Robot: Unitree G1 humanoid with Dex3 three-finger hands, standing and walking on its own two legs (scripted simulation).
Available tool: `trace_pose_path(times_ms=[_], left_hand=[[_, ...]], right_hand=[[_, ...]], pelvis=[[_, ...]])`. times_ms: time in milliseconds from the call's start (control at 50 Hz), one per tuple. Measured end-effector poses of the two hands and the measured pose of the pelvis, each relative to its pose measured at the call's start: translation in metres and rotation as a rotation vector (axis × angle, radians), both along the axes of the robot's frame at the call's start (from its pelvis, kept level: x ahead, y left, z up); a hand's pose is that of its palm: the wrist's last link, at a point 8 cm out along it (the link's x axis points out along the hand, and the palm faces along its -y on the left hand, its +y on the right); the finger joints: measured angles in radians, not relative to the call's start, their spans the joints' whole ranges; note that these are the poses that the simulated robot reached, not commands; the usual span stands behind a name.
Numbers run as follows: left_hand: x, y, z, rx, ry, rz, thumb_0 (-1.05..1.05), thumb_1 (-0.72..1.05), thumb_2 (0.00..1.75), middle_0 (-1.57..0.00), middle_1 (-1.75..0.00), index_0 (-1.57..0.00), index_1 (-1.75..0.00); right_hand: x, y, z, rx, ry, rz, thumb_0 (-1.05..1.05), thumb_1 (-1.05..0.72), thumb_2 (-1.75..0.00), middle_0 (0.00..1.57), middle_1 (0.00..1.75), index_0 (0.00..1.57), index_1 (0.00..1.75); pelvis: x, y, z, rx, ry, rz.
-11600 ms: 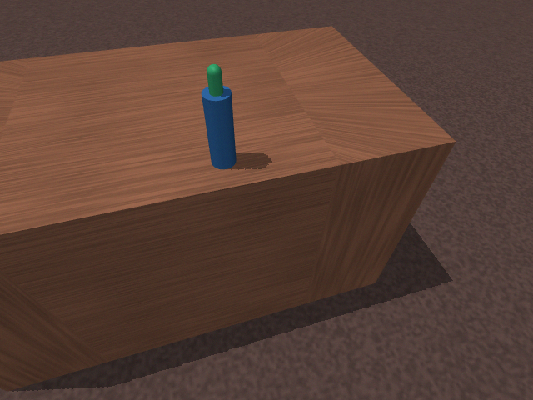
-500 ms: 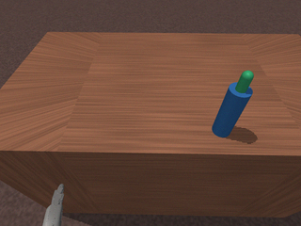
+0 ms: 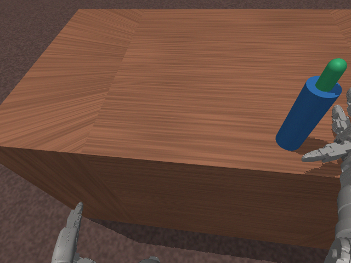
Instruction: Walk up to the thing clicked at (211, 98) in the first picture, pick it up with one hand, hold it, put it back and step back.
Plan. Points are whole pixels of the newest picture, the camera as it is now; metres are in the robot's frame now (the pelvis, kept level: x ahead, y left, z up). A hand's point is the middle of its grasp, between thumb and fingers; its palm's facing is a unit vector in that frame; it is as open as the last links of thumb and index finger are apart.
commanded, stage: close in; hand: right
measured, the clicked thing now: (308, 109) +0.42 -0.21 +0.13
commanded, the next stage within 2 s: rest palm in 0.30 s
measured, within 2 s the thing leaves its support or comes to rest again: leaves its support in 1.56 s
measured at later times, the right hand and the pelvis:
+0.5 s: hand (303, 131) +0.40 -0.22 +0.09, palm faces +0.20 +0.98 +0.02, open 17.5 cm; pelvis -0.02 +0.01 +0.00, yaw +0 degrees
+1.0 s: hand (299, 120) +0.43 -0.22 +0.09, palm faces +0.21 +0.98 +0.02, open 15.4 cm; pelvis -0.01 +0.01 +0.00, yaw +0 degrees
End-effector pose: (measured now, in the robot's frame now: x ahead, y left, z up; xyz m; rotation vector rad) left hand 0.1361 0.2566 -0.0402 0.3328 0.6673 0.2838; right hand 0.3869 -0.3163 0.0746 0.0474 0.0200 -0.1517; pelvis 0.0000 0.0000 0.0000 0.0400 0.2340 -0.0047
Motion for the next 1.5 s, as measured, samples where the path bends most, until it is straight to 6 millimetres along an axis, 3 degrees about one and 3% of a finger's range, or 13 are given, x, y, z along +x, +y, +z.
trace_pose_path(times_ms=[320,580,920,1040,1180,1360,1500], left_hand=[[-0.003,0.006,0.001,-0.067,-0.031,0.002,-0.01,-0.52,0.04,-0.07,-0.06,-0.07,-0.05],[-0.015,0.015,0.001,-0.08,-0.024,0.013,-0.02,-0.56,0.06,-0.06,-0.05,-0.06,-0.06],[-0.014,0.009,0.002,-0.081,-0.023,0.005,-0.02,-0.55,0.06,-0.06,-0.06,-0.06,-0.06],[-0.015,0.01,0.001,-0.065,-0.001,0.01,-0.02,-0.55,0.06,-0.06,-0.06,-0.06,-0.06],[-0.009,0.006,0.005,-0.076,-0.011,0.011,-0.02,-0.55,0.07,-0.06,-0.06,-0.05,-0.06],[-0.001,0.0,0.008,-0.086,-0.034,-0.012,-0.01,-0.54,0.06,-0.06,-0.06,-0.06,-0.05],[-0.007,0.006,0.003,-0.084,-0.01,0.005,-0.01,-0.53,0.05,-0.06,-0.06,-0.06,-0.05]], right_hand=[[-0.017,0.031,0.009,-0.019,-0.007,-0.048,-0.02,0.52,-0.05,0.04,0.04,0.04,0.05],[-0.015,0.056,0.014,-0.033,-0.016,-0.055,-0.02,0.54,-0.03,0.07,0.03,0.07,0.04],[0.005,0.052,0.011,-0.035,-0.004,-0.059,-0.02,0.51,-0.03,0.36,0.16,0.35,0.17],[0.014,0.052,0.012,-0.033,-0.007,-0.05,-0.02,0.46,-0.11,0.5,0.28,0.49,0.29],[0.01,0.05,0.011,-0.026,-0.003,-0.049,-0.02,0.34,-0.25,0.7,0.46,0.7,0.46],[0.007,0.049,0.007,-0.035,-0.005,-0.062,-0.01,0.08,-0.52,0.95,0.73,0.94,0.73],[0.01,0.049,0.008,-0.038,-0.01,-0.06,0.0,0.11,-0.77,0.91,0.89,0.89,0.88]], pelvis=[[-0.009,0.005,-0.002,-0.018,-0.036,-0.006],[-0.015,0.011,-0.002,-0.026,-0.048,-0.001],[-0.015,0.008,-0.004,-0.024,-0.031,-0.001],[-0.011,0.004,-0.004,-0.02,-0.017,0.004],[-0.006,0.001,-0.001,-0.019,-0.025,0.005],[-0.005,0.003,-0.001,-0.02,-0.023,0.001],[-0.006,0.004,-0.003,-0.02,-0.02,-0.001]])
